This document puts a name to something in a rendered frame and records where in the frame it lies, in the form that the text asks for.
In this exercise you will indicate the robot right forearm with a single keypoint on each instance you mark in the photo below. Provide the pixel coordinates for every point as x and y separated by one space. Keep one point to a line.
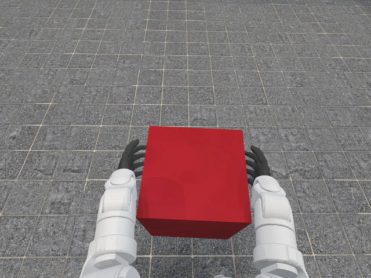
276 248

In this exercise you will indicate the robot left hand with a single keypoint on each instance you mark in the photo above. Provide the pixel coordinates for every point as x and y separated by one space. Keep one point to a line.
128 157

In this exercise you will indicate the carton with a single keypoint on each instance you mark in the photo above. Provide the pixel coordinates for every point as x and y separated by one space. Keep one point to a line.
194 183

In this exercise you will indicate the robot left forearm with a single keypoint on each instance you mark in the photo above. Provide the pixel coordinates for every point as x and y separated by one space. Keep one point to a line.
114 242

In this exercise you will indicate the robot right hand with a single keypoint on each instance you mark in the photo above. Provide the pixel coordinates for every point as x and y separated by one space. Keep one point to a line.
260 165

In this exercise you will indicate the robot left upper arm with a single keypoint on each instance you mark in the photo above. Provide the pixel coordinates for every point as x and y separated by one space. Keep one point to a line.
119 271

